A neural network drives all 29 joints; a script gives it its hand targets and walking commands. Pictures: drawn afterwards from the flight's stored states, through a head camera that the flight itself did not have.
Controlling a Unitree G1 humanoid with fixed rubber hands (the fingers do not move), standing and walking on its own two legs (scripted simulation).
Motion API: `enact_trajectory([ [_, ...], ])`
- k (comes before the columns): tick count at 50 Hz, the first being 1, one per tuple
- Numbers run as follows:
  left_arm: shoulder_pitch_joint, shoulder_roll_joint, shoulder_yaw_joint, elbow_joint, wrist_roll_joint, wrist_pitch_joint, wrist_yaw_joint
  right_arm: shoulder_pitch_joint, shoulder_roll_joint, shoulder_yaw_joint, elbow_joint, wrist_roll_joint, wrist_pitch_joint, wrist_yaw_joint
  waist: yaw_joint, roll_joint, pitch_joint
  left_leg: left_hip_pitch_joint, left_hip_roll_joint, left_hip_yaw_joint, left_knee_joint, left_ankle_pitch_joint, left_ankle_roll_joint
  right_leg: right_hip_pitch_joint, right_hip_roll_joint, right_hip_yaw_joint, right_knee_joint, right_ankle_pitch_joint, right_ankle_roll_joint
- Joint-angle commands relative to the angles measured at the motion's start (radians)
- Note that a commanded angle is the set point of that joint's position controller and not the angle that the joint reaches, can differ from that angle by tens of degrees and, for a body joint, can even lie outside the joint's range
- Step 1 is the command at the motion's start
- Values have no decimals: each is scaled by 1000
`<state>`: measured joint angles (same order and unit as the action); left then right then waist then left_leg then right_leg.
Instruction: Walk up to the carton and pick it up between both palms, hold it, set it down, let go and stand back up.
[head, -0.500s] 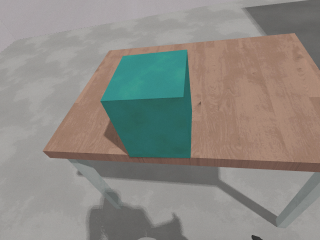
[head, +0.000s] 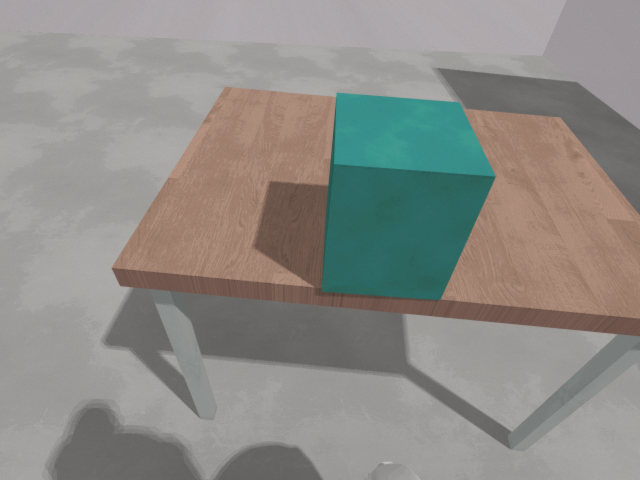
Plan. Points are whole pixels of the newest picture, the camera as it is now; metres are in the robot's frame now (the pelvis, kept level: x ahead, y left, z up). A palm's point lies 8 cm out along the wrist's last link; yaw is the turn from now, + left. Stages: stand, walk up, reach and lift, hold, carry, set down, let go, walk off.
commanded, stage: walk up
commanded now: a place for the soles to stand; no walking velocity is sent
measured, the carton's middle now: (389, 198) +0.53 -0.11 +0.09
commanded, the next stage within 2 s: none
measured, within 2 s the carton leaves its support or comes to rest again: neither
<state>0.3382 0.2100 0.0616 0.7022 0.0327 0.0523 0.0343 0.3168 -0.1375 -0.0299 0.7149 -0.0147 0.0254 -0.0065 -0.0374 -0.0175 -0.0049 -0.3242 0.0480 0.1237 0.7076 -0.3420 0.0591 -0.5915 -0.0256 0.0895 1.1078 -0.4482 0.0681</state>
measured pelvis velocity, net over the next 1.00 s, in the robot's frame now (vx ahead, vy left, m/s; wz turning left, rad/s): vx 0.10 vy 0.01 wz -0.21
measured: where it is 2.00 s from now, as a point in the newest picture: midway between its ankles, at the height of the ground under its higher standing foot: outside the picture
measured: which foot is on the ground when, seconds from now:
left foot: down 0.00-0.86, up 0.88-1.00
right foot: up 0.00-0.78, down 0.80-1.00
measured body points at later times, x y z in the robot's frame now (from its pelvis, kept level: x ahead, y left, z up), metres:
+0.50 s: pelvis +0.04 +0.07 +0.02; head +0.05 +0.10 +0.47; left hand +0.18 +0.24 -0.14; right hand -0.01 -0.14 -0.10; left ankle +0.03 +0.08 -0.72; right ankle +0.06 -0.10 -0.64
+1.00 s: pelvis +0.10 +0.01 +0.01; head +0.13 +0.02 +0.46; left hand +0.27 +0.19 -0.12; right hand +0.08 -0.22 -0.12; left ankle +0.09 +0.15 -0.65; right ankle +0.14 -0.05 -0.72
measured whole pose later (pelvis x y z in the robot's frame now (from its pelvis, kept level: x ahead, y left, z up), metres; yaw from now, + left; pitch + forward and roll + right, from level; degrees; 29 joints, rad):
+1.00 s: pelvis +0.10 +0.01 +0.01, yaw -12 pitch -2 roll +2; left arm 0.19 0.12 0.02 0.76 0.02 0.02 0.05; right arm 0.45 -0.12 -0.05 0.72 -0.04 0.00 -0.03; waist 0.00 -0.06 0.07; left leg -0.41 0.01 0.03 1.11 -0.59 0.00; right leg -0.32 -0.01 -0.15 0.60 -0.25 -0.11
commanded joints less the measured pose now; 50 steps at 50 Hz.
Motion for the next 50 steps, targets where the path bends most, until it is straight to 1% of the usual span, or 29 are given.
enact_trajectory([
  [1, 61, 68, 18, -35, 30, -47, -8, -58, -98, -25, -119, -18, -63, -20, 61, 155, 92, 50, 245, -356, -541, -245, -140, -160, 56, 92, 138, 191, 4],
  [3, 44, 51, 13, -20, 31, -50, -14, -12, -72, -21, -111, -27, -80, -28, 46, 81, 56, 138, 248, -321, -525, -144, -143, -158, 61, 85, 100, 218, 8],
  [4, 30, 37, 8, -15, 30, -49, -17, 21, -70, -22, -102, -31, -86, -32, 36, 57, 48, 180, 249, -299, -517, -87, -151, -167, 64, 83, 83, 230, 7],
  [5, 18, 23, 4, -13, 29, -47, -19, 53, -72, -24, -94, -32, -91, -37, 26, 51, 43, 223, 251, -280, -508, -34, -160, -178, 67, 80, 66, 241, 4],
  [7, -4, 4, -2, -11, 31, -40, -22, 110, -76, -28, -85, -28, -98, -45, 7, 65, 28, 306, 257, -252, -495, 39, -175, -196, 72, 75, 35, 249, -5],
  [11, -48, -4, -4, -8, 37, -27, -23, 193, -67, -31, -89, -21, -100, -59, -26, 111, 32, 393, 273, -217, -495, 91, -185, -216, 70, 57, -9, 242, -19],
  [16, -75, -25, -10, 7, 40, -20, -23, 264, -45, -29, -91, -21, -93, -70, -33, 134, 106, 353, 270, -139, -494, 178, -189, -196, 60, 18, -35, 245, -34],
  [20, -97, -48, -18, 13, 39, -19, -22, 296, -38, -31, -91, -19, -91, -70, -27, 129, 137, 308, 264, -84, -493, 214, -171, -177, 48, -16, -45, 268, -44],
  [25, -160, -75, -36, 1, 33, -21, -23, 323, -40, -33, -92, -22, -93, -72, -28, 103, 136, 307, 271, -46, -483, 241, -131, -188, 23, -62, -87, 299, -51],
  [26, -171, -86, -41, 12, 31, -20, -18, 308, -18, -24, -92, -22, -91, -77, -18, 85, 141, 284, 271, -20, -453, 366, -143, -159, 22, -71, -118, 306, -53],
  [27, -185, -101, -48, 8, 27, -21, -16, 309, -25, -24, -93, -22, -90, -78, -16, 94, 129, 281, 261, 3, -430, 424, -142, -137, 18, -98, -154, 308, -58],
  [29, -229, -121, -60, -6, 22, -27, -18, 323, -37, -26, -89, -24, -87, -80, -25, 98, 120, 274, 255, 26, -408, 466, -124, -102, 11, -149, -219, 305, -68],
  [32, -266, -138, -72, -11, 19, -33, -20, 350, -56, -27, -76, -28, -78, -80, -37, 106, 99, 280, 266, 43, -371, 531, -101, -33, 11, -209, -308, 258, -91],
  [33, -280, -122, -70, -31, 21, -33, -16, 363, -53, -34, -59, -9, -71, -72, -58, 66, 129, 251, 244, -21, -379, 531, -102, 2, 22, -209, -365, 201, -77],
  [35, -278, -114, -71, -33, 21, -35, -14, 389, -68, -38, -47, -4, -64, -69, -55, 58, 127, 244, 266, -71, -352, 577, -91, 50, 27, -207, -423, 151, -92],
  [36, -256, -109, -70, -31, 18, -36, -13, 370, -93, -45, -50, -5, -62, -69, -39, 60, 111, 251, 280, -74, -334, 594, -72, 74, 23, -210, -450, 142, -100],
  [37, -231, -103, -68, -29, 15, -38, -12, 343, -110, -50, -56, -4, -62, -67, -17, 60, 83, 256, 283, -65, -305, 620, -59, 120, 20, -212, -497, 169, -112],
  [38, -195, -94, -62, -21, 14, -44, -11, 313, -120, -53, -61, 1, -62, -62, 17, 51, 43, 239, 269, -36, -252, 646, -59, 211, 17, -212, -583, 264, -133],
  [39, -160, -72, -50, -9, 19, -51, -9, 299, -112, -50, -64, 8, -62, -56, 46, 19, -4, 189, 234, 3, -155, 657, -72, 340, -2, -189, -657, 366, -166],
  [40, -95, -28, -29, 7, 27, -58, -6, 298, -84, -39, -65, 12, -63, -49, 84, -19, -85, 57, 195, 20, 20, 597, -94, 536, -84, -78, -624, 420, -232],
  [41, -12, 24, -3, 16, 33, -59, 0, 296, -40, -23, -67, 11, -66, -43, 127, -93, -172, -88, 106, 17, 259, 361, -116, 697, -220, 117, -609, 463, -346],
  [42, 6, 41, 2, 15, 14, -53, 6, 295, -17, -17, -69, 10, -55, -37, 127, -173, -173, -217, -45, -19, 420, -228, -137, 714, -371, 384, -674, 520, -492],
  [43, -10, 22, 6, 16, 2, -48, 13, 247, -56, -37, -63, -12, -47, -41, 113, -143, -169, -224, -48, -86, 501, -395, -98, 635, -403, 454, -741, 375, -515],
  [44, -60, 3, -7, -3, -7, -48, 21, 202, -72, -41, -76, -30, -44, -37, 107, -70, -82, -248, -39, -113, 508, -399, -73, 540, -371, 360, -788, 275, -481],
  [45, -109, -7, -18, -27, -11, -47, 27, 200, -45, -36, -73, -34, -42, -29, 79, -21, -24, -269, -41, -110, 501, -363, -62, 497, -317, 233, -800, 209, -428],
  [46, -146, -13, -24, -40, -14, -46, 31, 214, -1, -29, -62, -34, -40, -21, 47, -5, 37, -271, -42, -112, 468, -301, -54, 435, -264, 135, -805, 188, -374],
  [47, -167, -14, -26, -32, -17, -45, 29, 219, 26, -22, -54, -29, -40, -19, 22, -5, 75, -231, -42, -115, 413, -237, -54, 351, -217, 59, -812, 204, -333],
  [48, -185, -8, -27, -31, -18, -45, 22, 215, 42, -17, -51, -23, -42, -21, 8, -9, 96, -168, -50, -100, 364, -201, -61, 267, -181, 0, -811, 249, -313],
  [50, -227, 3, -29, -34, -15, -41, 2, 210, 45, -15, -56, -6, -50, -33, -13, -59, 108, -66, -51, -70, 205, -144, -75, 174, -125, -94, -779, 332, -293],
])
